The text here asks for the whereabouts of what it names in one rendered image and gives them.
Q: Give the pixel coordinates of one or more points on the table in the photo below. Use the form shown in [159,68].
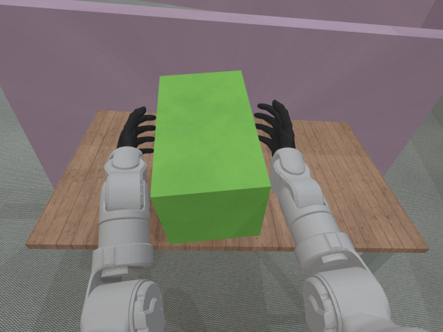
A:
[362,203]

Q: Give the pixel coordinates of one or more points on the robot left upper arm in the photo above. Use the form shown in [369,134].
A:
[130,306]

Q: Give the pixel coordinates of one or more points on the right robot forearm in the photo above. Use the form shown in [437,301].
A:
[320,245]

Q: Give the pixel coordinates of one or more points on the robot left hand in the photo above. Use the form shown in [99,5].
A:
[128,136]

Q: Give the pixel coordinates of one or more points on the carton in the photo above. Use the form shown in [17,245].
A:
[209,178]

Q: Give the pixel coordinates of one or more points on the robot right upper arm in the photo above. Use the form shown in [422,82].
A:
[347,300]

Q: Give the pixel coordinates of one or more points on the robot right hand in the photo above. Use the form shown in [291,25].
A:
[281,134]

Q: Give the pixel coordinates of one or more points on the left robot forearm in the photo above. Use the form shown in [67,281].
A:
[124,241]

